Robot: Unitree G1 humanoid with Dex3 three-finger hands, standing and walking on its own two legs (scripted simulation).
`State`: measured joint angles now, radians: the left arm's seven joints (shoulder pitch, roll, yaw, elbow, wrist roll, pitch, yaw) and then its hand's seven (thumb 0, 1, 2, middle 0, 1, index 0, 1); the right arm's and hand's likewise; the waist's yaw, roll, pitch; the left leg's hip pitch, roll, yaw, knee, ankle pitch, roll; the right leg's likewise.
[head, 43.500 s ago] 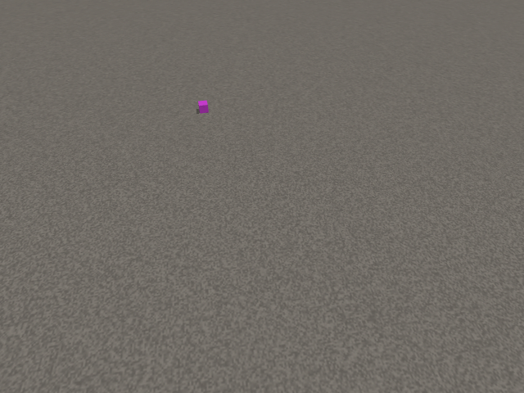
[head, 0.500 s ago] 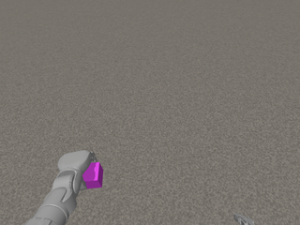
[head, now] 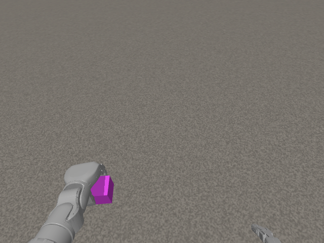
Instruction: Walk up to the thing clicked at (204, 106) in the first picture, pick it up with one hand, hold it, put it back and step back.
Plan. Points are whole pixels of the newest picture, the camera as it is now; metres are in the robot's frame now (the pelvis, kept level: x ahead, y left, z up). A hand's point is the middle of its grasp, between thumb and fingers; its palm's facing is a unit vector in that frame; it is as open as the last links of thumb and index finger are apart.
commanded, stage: hold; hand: left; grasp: from above
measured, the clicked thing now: (100, 190) +0.31 +0.20 -0.08
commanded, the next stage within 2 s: crouch in 0.62 s
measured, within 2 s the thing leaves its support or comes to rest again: neither
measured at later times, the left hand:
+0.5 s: hand (87, 187) +0.30 +0.22 -0.04, palm faces -0.42 -0.09 -0.90, open 8.7 cm
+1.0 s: hand (90, 194) +0.30 +0.22 -0.08, palm faces -0.44 -0.07 -0.90, open 8.6 cm
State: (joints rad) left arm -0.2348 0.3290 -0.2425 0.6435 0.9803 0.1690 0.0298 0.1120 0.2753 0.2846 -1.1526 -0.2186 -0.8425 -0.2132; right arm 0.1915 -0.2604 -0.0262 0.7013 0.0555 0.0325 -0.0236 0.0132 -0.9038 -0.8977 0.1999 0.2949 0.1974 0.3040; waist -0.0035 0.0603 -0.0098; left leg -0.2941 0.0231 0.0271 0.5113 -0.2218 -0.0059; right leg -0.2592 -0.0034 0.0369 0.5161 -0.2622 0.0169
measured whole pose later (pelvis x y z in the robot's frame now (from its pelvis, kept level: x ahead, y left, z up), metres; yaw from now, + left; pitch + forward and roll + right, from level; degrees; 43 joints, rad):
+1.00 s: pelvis +0.01 +0.00 +0.00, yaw +0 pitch +2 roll +0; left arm -0.29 0.31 -0.22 0.84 1.02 0.11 0.16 0.13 0.32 0.22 -1.18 -0.24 -0.84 -0.20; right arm 0.20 -0.25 -0.04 0.71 0.04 0.05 -0.01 0.01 -0.88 -0.89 0.20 0.29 0.20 0.30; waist -0.02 0.04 0.00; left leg -0.33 0.02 0.02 0.52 -0.23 0.00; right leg -0.29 -0.01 0.03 0.52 -0.27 0.02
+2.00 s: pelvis -0.06 +0.00 -0.33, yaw -3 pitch +38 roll -5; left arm -0.84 0.47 0.03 1.37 1.13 0.02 0.48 0.09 0.27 0.32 -1.15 -0.41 -0.81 -0.33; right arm 0.14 -0.23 0.00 0.80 -0.12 -0.10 0.07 0.01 -0.90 -0.89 0.20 0.29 0.20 0.30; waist -0.19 0.02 -0.17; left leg -2.05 0.04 -0.09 2.03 -0.65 -0.02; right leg -1.96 0.04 -0.04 2.01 -0.71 0.02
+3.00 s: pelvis -0.07 -0.01 -0.44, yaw -7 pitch +32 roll -6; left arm -0.98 0.62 0.10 1.58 1.13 -0.04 0.51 0.07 0.22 0.45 -1.05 -0.45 -0.77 -0.38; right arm 0.13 -0.27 0.09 0.81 -0.17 -0.13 0.16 0.00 -0.92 -0.90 0.20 0.29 0.20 0.30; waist -0.25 -0.02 -0.02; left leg -2.32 0.05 -0.17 2.41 -0.66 -0.04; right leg -2.24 0.09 -0.09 2.36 -0.70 0.02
